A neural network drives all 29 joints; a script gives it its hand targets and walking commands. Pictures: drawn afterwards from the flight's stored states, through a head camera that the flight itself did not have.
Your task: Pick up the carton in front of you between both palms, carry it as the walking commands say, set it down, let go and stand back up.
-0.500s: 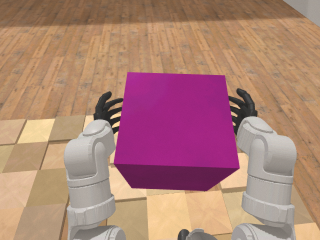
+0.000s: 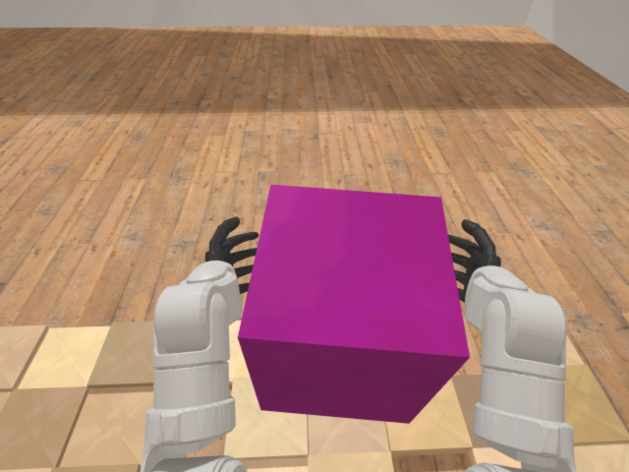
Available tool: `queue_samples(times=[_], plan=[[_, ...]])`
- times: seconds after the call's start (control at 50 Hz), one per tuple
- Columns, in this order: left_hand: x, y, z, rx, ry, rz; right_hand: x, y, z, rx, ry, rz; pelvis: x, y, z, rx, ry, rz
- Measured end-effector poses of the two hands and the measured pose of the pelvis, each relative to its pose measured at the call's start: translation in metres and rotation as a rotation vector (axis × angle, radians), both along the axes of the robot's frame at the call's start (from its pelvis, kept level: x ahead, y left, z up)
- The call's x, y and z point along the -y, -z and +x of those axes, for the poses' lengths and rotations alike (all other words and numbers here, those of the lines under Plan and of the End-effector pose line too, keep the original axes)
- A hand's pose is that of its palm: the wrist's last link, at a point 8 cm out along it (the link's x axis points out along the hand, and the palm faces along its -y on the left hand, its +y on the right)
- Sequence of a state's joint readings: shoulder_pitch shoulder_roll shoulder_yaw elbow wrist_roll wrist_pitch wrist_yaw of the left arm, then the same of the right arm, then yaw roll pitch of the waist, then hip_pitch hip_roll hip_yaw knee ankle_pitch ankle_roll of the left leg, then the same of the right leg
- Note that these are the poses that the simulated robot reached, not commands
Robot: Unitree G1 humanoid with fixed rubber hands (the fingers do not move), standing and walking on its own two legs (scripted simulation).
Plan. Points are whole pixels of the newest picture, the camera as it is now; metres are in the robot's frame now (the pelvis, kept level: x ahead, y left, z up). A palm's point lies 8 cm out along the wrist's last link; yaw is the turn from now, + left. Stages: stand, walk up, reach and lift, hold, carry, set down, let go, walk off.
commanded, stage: carry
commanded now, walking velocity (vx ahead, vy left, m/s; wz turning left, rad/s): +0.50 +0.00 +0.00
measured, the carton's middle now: (344, 311) +0.33 +0.01 +0.05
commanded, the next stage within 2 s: none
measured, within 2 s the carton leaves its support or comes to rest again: neither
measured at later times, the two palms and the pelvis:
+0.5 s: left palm (250, 155) +0.61 +0.18 +0.11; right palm (418, 153) +0.64 -0.12 +0.11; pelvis +0.31 +0.01 +0.01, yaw +2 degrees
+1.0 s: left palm (267, 87) +0.97 +0.20 +0.08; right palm (389, 91) +0.96 -0.10 +0.09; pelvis +0.64 +0.07 +0.00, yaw -1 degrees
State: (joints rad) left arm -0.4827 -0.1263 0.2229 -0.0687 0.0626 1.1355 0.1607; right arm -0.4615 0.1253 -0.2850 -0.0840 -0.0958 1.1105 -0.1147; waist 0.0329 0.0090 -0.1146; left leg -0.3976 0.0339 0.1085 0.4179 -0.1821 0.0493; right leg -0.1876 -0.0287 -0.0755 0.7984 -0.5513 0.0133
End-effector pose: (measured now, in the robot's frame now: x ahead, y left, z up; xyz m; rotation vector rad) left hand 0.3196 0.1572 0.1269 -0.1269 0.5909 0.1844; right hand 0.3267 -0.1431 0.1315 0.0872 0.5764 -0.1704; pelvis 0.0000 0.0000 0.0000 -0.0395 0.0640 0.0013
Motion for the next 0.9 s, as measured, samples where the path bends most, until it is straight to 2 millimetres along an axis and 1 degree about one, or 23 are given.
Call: queue_samples(times=[0.04,0.1,0.14,0.18,0.24,0.32,0.38,0.42,0.44,0.48,0.54,0.58,0.66,0.72,0.76,0.8,0.86,0.9], plan=[[-0.004,0.021,0.026,-0.043,0.028,-0.004,-0.004,0.019,0.019,-0.046,0.019,-0.016,-0.008,0.007,0.022,-0.006,-0.006,0.014],[-0.006,0.046,0.053,-0.124,0.035,-0.034,-0.006,0.044,0.039,-0.130,0.049,-0.008,-0.016,0.004,0.051,-0.014,-0.009,0.014],[-0.006,0.054,0.071,-0.141,0.030,-0.054,-0.006,0.051,0.055,-0.146,0.068,0.001,-0.020,0.000,0.070,-0.019,-0.011,0.009],[-0.006,0.057,0.092,-0.129,0.027,-0.063,-0.007,0.052,0.076,-0.133,0.078,0.009,-0.023,-0.003,0.091,-0.023,-0.012,0.006],[-0.007,0.055,0.127,-0.090,0.025,-0.055,-0.007,0.048,0.113,-0.094,0.076,0.012,-0.024,-0.006,0.126,-0.028,-0.015,0.004],[-0.009,0.048,0.178,-0.039,0.013,-0.031,-0.008,0.041,0.170,-0.044,0.056,0.009,-0.022,-0.005,0.180,-0.031,-0.023,0.005],[-0.009,0.041,0.220,-0.008,-0.002,-0.012,-0.008,0.037,0.218,-0.014,0.032,0.013,-0.016,-0.003,0.227,-0.018,-0.024,0.028],[-0.012,0.032,0.248,0.017,-0.020,0.001,-0.012,0.034,0.254,0.010,-0.003,0.024,-0.012,0.000,0.260,0.005,-0.029,0.028],[-0.014,0.027,0.261,0.025,-0.032,0.014,-0.014,0.032,0.272,0.018,-0.025,0.026,-0.011,0.000,0.274,0.010,-0.025,0.020],[-0.019,0.021,0.284,0.018,-0.052,0.032,-0.020,0.027,0.303,0.013,-0.058,0.014,-0.009,-0.004,0.299,0.014,-0.026,0.018],[-0.026,0.011,0.316,-0.010,-0.074,0.033,-0.026,0.017,0.342,-0.013,-0.069,0.014,-0.007,-0.015,0.337,0.011,-0.025,0.030],[-0.029,0.003,0.341,-0.013,-0.080,0.028,-0.029,0.008,0.367,-0.017,-0.063,0.022,-0.007,-0.021,0.362,0.005,-0.026,0.039],[-0.030,-0.014,0.399,0.000,-0.067,0.027,-0.029,-0.007,0.420,-0.004,-0.045,0.017,-0.012,-0.029,0.415,-0.007,-0.023,0.050],[-0.030,-0.020,0.447,0.003,-0.046,0.031,-0.029,-0.011,0.461,-0.001,-0.027,0.013,-0.020,-0.031,0.457,-0.013,-0.017,0.054],[-0.032,-0.020,0.479,0.003,-0.032,0.032,-0.031,-0.011,0.489,-0.002,-0.018,0.013,-0.028,-0.028,0.487,-0.014,-0.016,0.050],[-0.037,-0.015,0.512,0.002,-0.022,0.030,-0.035,-0.007,0.519,-0.002,-0.012,0.011,-0.036,-0.022,0.518,-0.013,-0.014,0.043],[-0.047,0.002,0.563,0.004,-0.004,0.022,-0.046,0.006,0.566,-0.001,-0.002,0.004,-0.050,-0.004,0.567,0.000,-0.006,0.040],[-0.051,0.018,0.593,-0.023,0.022,0.013,-0.051,0.018,0.591,-0.029,0.012,-0.001,-0.057,0.002,0.593,-0.002,0.007,0.052]])
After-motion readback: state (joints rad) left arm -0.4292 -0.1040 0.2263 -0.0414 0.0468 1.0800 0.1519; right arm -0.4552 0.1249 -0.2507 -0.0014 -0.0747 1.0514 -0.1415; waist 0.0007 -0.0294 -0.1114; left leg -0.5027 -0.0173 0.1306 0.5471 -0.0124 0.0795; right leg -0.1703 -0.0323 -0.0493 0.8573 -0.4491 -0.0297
